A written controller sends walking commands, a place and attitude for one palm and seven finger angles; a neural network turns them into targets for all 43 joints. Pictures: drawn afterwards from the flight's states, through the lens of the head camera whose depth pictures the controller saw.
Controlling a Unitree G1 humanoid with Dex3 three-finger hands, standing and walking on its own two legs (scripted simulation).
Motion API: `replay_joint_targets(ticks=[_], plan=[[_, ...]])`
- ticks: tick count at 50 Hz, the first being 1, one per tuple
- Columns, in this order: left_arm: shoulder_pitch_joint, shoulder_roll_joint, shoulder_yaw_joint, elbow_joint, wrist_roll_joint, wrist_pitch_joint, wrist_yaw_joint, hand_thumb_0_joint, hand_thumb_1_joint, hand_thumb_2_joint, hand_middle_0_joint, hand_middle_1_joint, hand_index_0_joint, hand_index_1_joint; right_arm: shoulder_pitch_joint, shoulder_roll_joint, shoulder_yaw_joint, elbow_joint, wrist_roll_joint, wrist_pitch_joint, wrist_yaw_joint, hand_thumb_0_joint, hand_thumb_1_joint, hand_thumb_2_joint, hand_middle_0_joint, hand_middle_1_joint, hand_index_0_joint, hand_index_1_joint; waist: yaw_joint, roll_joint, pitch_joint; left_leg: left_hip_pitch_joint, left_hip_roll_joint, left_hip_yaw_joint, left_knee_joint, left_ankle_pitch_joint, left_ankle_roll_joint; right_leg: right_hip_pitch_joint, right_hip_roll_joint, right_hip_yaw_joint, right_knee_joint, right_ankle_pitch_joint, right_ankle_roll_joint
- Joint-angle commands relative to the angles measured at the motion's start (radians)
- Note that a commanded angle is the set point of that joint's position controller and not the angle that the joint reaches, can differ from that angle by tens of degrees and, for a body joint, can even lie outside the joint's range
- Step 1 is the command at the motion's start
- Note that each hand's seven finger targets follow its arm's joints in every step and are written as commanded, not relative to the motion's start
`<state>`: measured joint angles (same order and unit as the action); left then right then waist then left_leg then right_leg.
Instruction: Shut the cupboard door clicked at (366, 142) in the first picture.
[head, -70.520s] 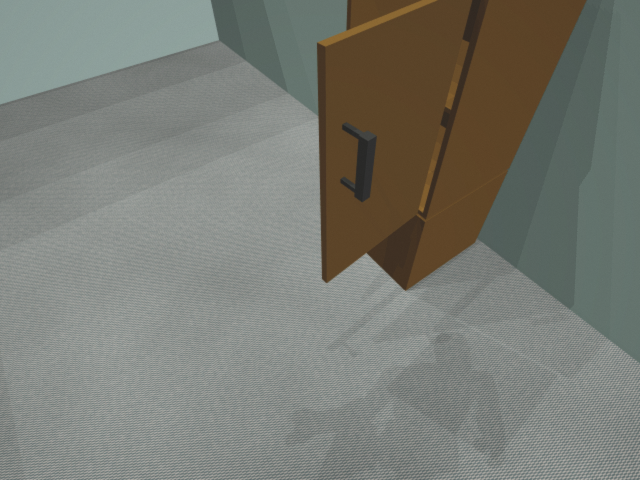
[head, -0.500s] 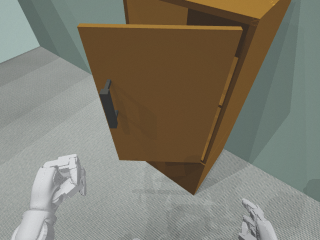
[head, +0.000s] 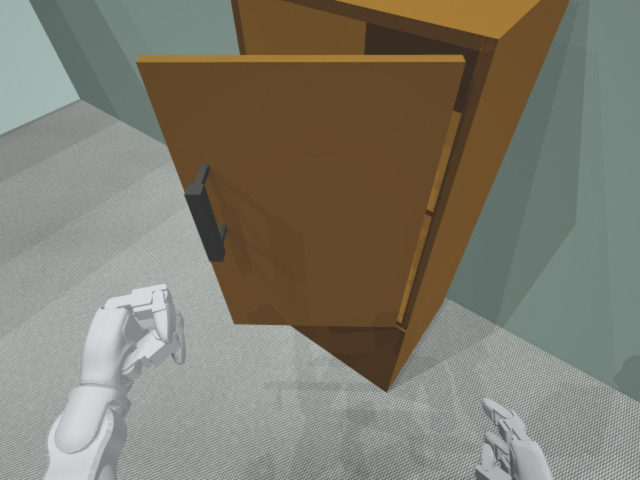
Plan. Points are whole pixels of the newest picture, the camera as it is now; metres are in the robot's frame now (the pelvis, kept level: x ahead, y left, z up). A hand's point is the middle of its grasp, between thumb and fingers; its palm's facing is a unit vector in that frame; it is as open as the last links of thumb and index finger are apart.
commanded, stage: bring the fist close to the handle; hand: left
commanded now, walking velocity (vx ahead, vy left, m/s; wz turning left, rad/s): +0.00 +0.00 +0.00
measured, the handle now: (210, 215) +0.46 +0.19 +0.08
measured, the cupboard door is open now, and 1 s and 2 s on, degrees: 35 35 21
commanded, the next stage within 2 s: push the door shut along its arc in 1.04 s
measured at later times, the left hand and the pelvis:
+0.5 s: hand (202, 288) +0.33 +0.17 +0.08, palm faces +0.03 -1.00 -0.03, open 3.1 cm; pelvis +0.00 +0.01 +0.00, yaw -1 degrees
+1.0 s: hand (214, 273) +0.35 +0.16 +0.08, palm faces +0.05 -1.00 -0.03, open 3.1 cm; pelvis +0.00 +0.01 +0.00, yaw -2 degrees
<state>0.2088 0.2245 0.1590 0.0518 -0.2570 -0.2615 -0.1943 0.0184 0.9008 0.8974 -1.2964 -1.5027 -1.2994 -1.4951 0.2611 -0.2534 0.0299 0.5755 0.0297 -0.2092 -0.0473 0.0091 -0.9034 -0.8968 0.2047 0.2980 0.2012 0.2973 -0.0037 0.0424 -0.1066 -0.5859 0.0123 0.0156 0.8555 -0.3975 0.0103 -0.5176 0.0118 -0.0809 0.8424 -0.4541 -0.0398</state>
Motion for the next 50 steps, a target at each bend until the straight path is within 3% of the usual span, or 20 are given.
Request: replay_joint_targets(ticks=[1,2,7,10,13,14,19,21,22,24,27,29,32,34,39,40,43,44,49,50], plan=[[-0.223,0.164,0.102,-0.14,-0.013,-0.06,0.02,0.0,0.9,0.9,-1.3,-1.5,-1.3,-1.5,-0.072,-0.115,-0.047,-0.145,0.008,-0.035,-0.011,0.0,-0.9,-0.9,0.2,0.3,0.2,0.3,-0.008,-0.076,-0.121,0.103,-0.022,-0.016,-0.101,0.192,0.017,0.04,-0.016,0.087,-0.166,0.27,0.048],[-0.245,0.155,0.092,-0.136,-0.011,-0.064,0.022,0.0,0.9,0.9,-1.3,-1.5,-1.3,-1.5,-0.077,-0.111,-0.047,-0.144,0.008,-0.034,-0.01,0.0,-0.9,-0.9,0.2,0.3,0.2,0.3,-0.005,-0.038,-0.127,0.115,-0.022,-0.013,-0.104,0.185,0.016,0.033,-0.016,0.089,-0.167,0.256,0.045],[-0.36,0.131,0.047,-0.119,0.006,-0.082,0.034,0.0,0.9,0.9,-1.3,-1.5,-1.3,-1.5,-0.069,-0.112,-0.051,-0.128,0.007,-0.035,-0.008,0.0,-0.9,-0.9,0.2,0.3,0.2,0.3,-0.014,-0.001,-0.189,0.171,-0.018,-0.017,-0.107,0.224,0.018,0.035,-0.009,0.073,-0.148,0.296,0.036],[-0.35,0.137,0.06,-0.06,0.008,-0.077,0.041,0.0,0.9,0.9,-1.3,-1.5,-1.3,-1.5,-0.061,-0.117,-0.055,-0.122,0.006,-0.026,-0.005,0.0,-0.9,-0.9,0.2,0.3,0.2,0.3,-0.01,-0.066,-0.2,0.159,-0.016,-0.016,-0.108,0.242,0.019,0.06,-0.01,0.075,-0.148,0.329,0.042],[-0.396,0.144,0.071,-0.032,0.016,-0.071,0.052,0.0,0.9,0.9,-1.3,-1.5,-1.3,-1.5,-0.061,-0.117,-0.055,-0.118,0.008,-0.012,0.001,0.0,-0.9,-0.9,0.2,0.3,0.2,0.3,-0.004,-0.022,-0.199,0.174,-0.015,-0.014,-0.119,0.259,0.014,0.052,-0.007,0.061,-0.139,0.341,0.034],[-0.383,0.143,0.066,-0.014,0.021,-0.066,0.056,0.0,0.9,0.9,-1.3,-1.5,-1.3,-1.5,-0.057,-0.121,-0.055,-0.12,0.004,-0.006,0.002,0.0,-0.9,-0.9,0.2,0.3,0.2,0.3,-0.003,-0.057,-0.195,0.167,-0.014,-0.015,-0.119,0.265,0.017,0.062,-0.007,0.063,-0.143,0.351,0.037],[-0.489,0.145,0.062,0.004,0.033,-0.08,0.083,0.0,0.9,0.9,-1.3,-1.5,-1.3,-1.5,-0.056,-0.12,-0.057,-0.114,0.003,0.011,0.006,0.0,-0.9,-0.9,0.2,0.3,0.2,0.3,-0.012,-0.051,-0.198,0.177,-0.01,-0.014,-0.124,0.262,0.016,0.054,-0.005,0.061,-0.143,0.342,0.035],[-0.532,0.104,0.018,0.004,0.044,-0.089,0.09,0.0,0.9,0.9,-1.3,-1.5,-1.3,-1.5,-0.057,-0.114,-0.056,-0.112,0.005,0.014,0.011,0.0,-0.9,-0.9,0.2,0.3,0.2,0.3,-0.021,-0.002,-0.211,0.202,-0.009,-0.014,-0.125,0.271,0.012,0.035,-0.002,0.055,-0.136,0.342,0.03],[-0.549,0.089,0.006,0.026,0.046,-0.088,0.095,0.0,0.9,0.9,-1.3,-1.5,-1.3,-1.5,-0.051,-0.114,-0.055,-0.108,0.004,0.015,0.012,0.0,-0.9,-0.9,0.2,0.3,0.2,0.3,-0.025,-0.023,-0.203,0.204,-0.008,-0.018,-0.125,0.27,0.013,0.029,-0.001,0.05,-0.135,0.341,0.03],[-0.587,0.136,0.04,0.077,0.056,-0.089,0.107,0.0,0.9,0.9,-1.3,-1.5,-1.3,-1.5,-0.041,-0.126,-0.059,-0.093,0.002,0.025,0.01,0.0,-0.9,-0.9,0.2,0.3,0.2,0.3,-0.03,-0.067,-0.199,0.188,-0.005,-0.019,-0.122,0.251,0.015,0.024,0.0,0.055,-0.14,0.322,0.033],[-0.664,0.107,0.019,0.104,0.06,-0.091,0.115,0.0,0.9,0.9,-1.3,-1.5,-1.3,-1.5,-0.042,-0.12,-0.058,-0.09,0.002,0.031,0.012,0.0,-0.9,-0.9,0.2,0.3,0.2,0.3,-0.03,-0.023,-0.224,0.202,-0.008,-0.017,-0.127,0.245,0.011,0.023,-0.001,0.056,-0.138,0.316,0.03],[-0.679,0.121,0.025,0.133,0.068,-0.093,0.124,0.0,0.9,0.9,-1.3,-1.5,-1.3,-1.5,-0.033,-0.125,-0.059,-0.085,0.0,0.04,0.013,0.0,-0.9,-0.9,0.2,0.3,0.2,0.3,-0.03,-0.037,-0.235,0.206,-0.004,-0.021,-0.126,0.262,0.012,0.028,0.0,0.053,-0.135,0.328,0.029],[-0.709,0.081,-0.004,0.158,0.071,-0.097,0.13,0.0,0.9,0.9,-1.3,-1.5,-1.3,-1.5,-0.027,-0.12,-0.061,-0.086,0.002,0.048,0.02,0.0,-0.9,-0.9,0.2,0.3,0.2,0.3,-0.032,-0.03,-0.256,0.221,-0.003,-0.02,-0.125,0.294,0.009,0.028,0.002,0.049,-0.128,0.358,0.026],[-0.659,0.123,0.044,0.188,0.075,-0.096,0.141,0.0,0.9,0.9,-1.3,-1.5,-1.3,-1.5,-0.016,-0.126,-0.065,-0.087,-0.002,0.056,0.023,0.0,-0.9,-0.9,0.2,0.3,0.2,0.3,-0.012,-0.046,-0.261,0.216,-0.002,-0.02,-0.126,0.316,0.009,0.051,0.003,0.049,-0.127,0.38,0.026],[-0.626,0.132,0.059,0.185,0.08,-0.103,0.149,0.0,0.9,0.9,-1.3,-1.5,-1.3,-1.5,-0.021,-0.125,-0.067,-0.105,-0.001,0.076,0.03,0.0,-0.9,-0.9,0.2,0.3,0.2,0.3,-0.003,-0.053,-0.251,0.202,-0.004,-0.007,-0.135,0.317,0.011,0.074,0.004,0.054,-0.134,0.394,0.027],[-0.652,0.098,0.026,0.166,0.076,-0.107,0.148,0.0,0.9,0.9,-1.3,-1.5,-1.3,-1.5,-0.024,-0.119,-0.063,-0.108,0.0,0.078,0.033,0.0,-0.9,-0.9,0.2,0.3,0.2,0.3,-0.017,-0.049,-0.25,0.206,-0.006,-0.003,-0.137,0.31,0.013,0.069,0.002,0.055,-0.137,0.398,0.029],[-0.673,0.093,0.02,0.155,0.076,-0.121,0.15,0.0,0.9,0.9,-1.3,-1.5,-1.3,-1.5,-0.026,-0.118,-0.065,-0.103,0.001,0.08,0.034,0.0,-0.9,-0.9,0.2,0.3,0.2,0.3,-0.022,-0.03,-0.232,0.21,-0.004,-0.002,-0.138,0.286,0.011,0.048,0.006,0.054,-0.141,0.369,0.028],[-0.673,0.124,0.045,0.171,0.077,-0.123,0.154,0.0,0.9,0.9,-1.3,-1.5,-1.3,-1.5,-0.019,-0.125,-0.068,-0.098,-0.003,0.083,0.03,0.0,-0.9,-0.9,0.2,0.3,0.2,0.3,-0.026,-0.074,-0.228,0.197,-0.004,-0.003,-0.133,0.275,0.016,0.057,0.005,0.059,-0.148,0.365,0.032],[-0.705,0.132,0.038,0.169,0.079,-0.139,0.144,0.0,0.9,0.9,-1.3,-1.5,-1.3,-1.5,-0.026,-0.125,-0.066,-0.09,-0.001,0.083,0.023,0.0,-0.9,-0.9,0.2,0.3,0.2,0.3,-0.03,-0.041,-0.238,0.201,-0.006,-0.002,-0.137,0.244,0.018,0.054,0.005,0.066,-0.153,0.333,0.03],[-0.712,0.099,0.007,0.171,0.078,-0.137,0.139,0.0,0.9,0.9,-1.3,-1.5,-1.3,-1.5,-0.033,-0.119,-0.064,-0.09,0.003,0.082,0.024,0.0,-0.9,-0.9,0.2,0.3,0.2,0.3,-0.036,-0.008,-0.222,0.207,-0.007,-0.003,-0.139,0.24,0.016,0.038,0.004,0.065,-0.154,0.329,0.028]])
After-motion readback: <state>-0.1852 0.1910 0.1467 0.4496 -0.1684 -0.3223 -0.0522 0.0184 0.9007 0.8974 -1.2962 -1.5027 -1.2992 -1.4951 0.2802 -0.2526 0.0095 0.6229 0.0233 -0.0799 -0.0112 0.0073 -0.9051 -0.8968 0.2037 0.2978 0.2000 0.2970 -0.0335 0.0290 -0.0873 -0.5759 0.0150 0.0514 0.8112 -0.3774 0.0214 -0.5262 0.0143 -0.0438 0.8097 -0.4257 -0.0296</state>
